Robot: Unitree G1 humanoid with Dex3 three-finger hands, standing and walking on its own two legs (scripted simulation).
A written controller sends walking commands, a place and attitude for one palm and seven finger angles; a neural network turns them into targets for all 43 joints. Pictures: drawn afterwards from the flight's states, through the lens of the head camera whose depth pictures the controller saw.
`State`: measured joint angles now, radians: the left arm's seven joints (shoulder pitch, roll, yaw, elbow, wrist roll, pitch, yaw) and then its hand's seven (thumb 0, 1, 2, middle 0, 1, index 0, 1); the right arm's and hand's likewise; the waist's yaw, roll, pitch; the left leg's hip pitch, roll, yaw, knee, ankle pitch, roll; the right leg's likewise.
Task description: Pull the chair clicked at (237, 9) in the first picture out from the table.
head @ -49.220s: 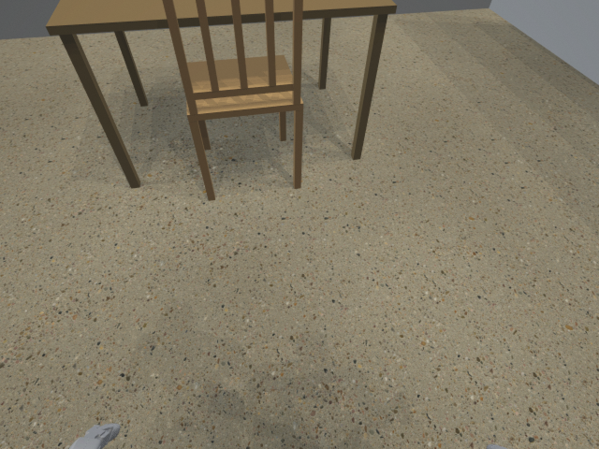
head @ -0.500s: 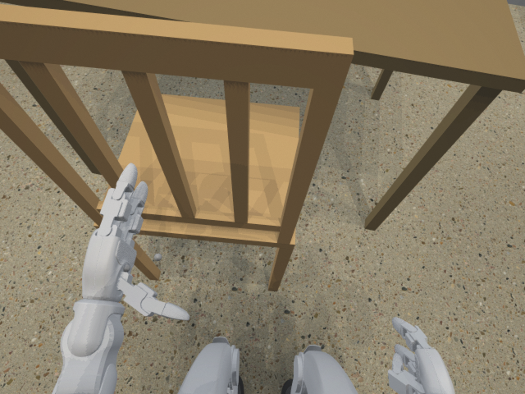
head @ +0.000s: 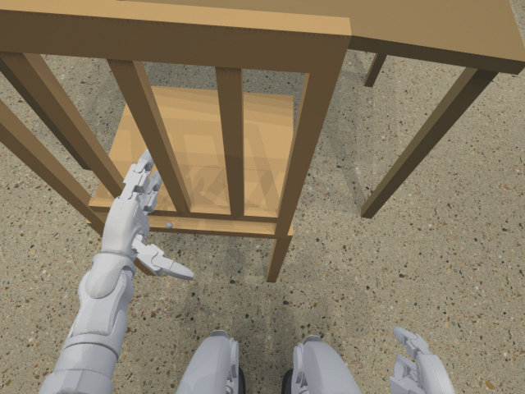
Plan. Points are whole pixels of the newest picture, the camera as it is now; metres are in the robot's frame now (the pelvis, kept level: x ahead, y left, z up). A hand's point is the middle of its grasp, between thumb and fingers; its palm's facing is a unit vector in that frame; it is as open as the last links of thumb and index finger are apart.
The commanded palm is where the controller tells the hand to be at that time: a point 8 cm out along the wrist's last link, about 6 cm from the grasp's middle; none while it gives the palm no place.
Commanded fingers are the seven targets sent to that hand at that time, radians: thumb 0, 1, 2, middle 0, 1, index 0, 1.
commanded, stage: push the fingers through the gap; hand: left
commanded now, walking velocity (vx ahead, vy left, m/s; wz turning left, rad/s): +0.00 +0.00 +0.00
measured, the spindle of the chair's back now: (163, 155) +0.44 +0.16 +0.06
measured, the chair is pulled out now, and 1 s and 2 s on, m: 0.18 0.18 0.18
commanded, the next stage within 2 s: hook a spindle and tug to test in 0.94 s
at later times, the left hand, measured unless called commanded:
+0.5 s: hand (163, 186) +0.41 +0.16 +0.03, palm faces -0.01 -1.00 -0.04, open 17.0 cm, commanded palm +0.38 +0.21 +0.02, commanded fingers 0.00 -0.50 0.30 -0.06 -0.08 -0.06 -0.08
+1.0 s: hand (167, 189) +0.41 +0.16 +0.01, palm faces -0.05 -1.00 -0.04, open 17.0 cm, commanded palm +0.39 +0.20 +0.02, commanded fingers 0.00 -0.50 0.30 -0.06 -0.08 -0.06 -0.08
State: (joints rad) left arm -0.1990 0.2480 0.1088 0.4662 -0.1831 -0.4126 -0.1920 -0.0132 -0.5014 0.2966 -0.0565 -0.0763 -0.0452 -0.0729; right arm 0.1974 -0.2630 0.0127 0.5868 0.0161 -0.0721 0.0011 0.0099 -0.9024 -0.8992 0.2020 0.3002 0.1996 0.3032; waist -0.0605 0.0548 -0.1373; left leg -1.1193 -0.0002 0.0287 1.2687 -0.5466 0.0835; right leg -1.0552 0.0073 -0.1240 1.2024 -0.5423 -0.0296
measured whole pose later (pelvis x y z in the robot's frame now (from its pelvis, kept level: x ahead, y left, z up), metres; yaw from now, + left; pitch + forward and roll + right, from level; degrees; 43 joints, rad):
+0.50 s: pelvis +0.00 +0.00 +0.00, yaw +0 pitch +24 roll -4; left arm -0.39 0.27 0.21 0.64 -0.17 -0.51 -0.15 -0.01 -0.50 0.30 -0.06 -0.08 -0.06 -0.08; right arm 0.22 -0.26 0.02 0.63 0.00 -0.06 0.00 0.01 -0.90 -0.90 0.20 0.30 0.20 0.30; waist -0.08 0.04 -0.14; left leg -1.12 0.00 0.04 1.24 -0.54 0.08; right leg -1.07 0.01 -0.11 1.19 -0.53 -0.03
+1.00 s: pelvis +0.00 +0.00 +0.00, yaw -1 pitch +24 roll -4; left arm -0.46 0.29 0.20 0.77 -0.16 -0.50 -0.17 -0.01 -0.50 0.30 -0.06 -0.08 -0.06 -0.08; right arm 0.23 -0.26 0.01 0.62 0.01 -0.02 0.01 0.01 -0.90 -0.90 0.20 0.30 0.20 0.30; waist -0.09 0.05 -0.14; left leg -1.14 0.00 0.04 1.25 -0.53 0.08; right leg -1.08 0.01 -0.11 1.19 -0.52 -0.03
